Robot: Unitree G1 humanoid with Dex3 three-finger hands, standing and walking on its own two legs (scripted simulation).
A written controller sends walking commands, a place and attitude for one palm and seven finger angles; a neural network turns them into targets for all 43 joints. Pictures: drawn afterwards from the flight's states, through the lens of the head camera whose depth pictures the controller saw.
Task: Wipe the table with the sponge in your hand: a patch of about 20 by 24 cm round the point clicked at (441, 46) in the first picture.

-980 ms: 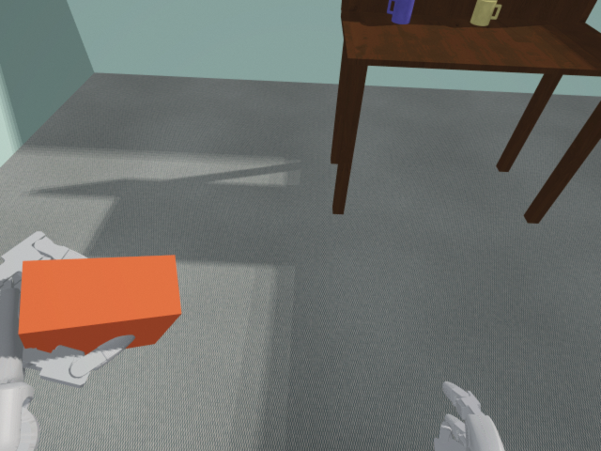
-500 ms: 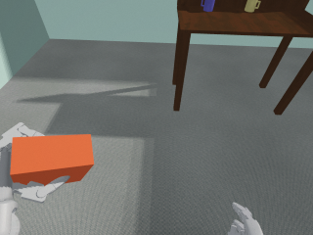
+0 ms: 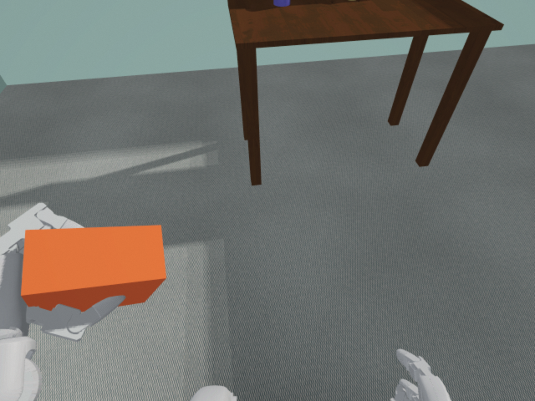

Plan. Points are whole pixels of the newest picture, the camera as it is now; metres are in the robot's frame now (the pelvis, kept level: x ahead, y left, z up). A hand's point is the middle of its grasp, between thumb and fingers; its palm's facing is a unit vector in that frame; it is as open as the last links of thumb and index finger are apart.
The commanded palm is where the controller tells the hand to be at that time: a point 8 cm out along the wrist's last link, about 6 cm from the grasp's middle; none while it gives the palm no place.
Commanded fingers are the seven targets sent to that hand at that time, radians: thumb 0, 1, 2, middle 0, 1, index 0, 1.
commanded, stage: walk to a spot facing it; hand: left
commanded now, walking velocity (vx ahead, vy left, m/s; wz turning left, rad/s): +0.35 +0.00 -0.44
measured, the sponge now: (115, 271) +0.23 +0.19 +0.15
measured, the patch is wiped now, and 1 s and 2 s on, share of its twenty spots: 0.00 0.00 0.00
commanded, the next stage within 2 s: take the last steps up to it in 1.98 s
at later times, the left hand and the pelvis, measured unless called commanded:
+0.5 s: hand (151, 153) +0.40 +0.19 +0.19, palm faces +0.19 -0.89 -0.41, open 9.8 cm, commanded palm +0.35 +0.24 +0.19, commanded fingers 0.00 0.10 1.30 -1.20 -1.60 -1.20 -1.60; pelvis +0.12 +0.02 +0.01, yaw -15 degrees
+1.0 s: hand (229, 95) +0.54 +0.10 +0.19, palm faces +0.14 -0.90 -0.42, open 9.8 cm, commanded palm +0.51 +0.15 +0.19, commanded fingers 0.00 0.10 1.30 -1.20 -1.60 -1.20 -1.60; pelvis +0.27 -0.06 +0.00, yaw -19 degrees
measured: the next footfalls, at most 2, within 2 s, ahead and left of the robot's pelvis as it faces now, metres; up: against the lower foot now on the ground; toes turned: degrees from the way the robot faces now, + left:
left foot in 0.30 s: +0.17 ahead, +0.15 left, +0.00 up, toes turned +0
right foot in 0.68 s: +0.24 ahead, -0.16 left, +0.00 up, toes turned -27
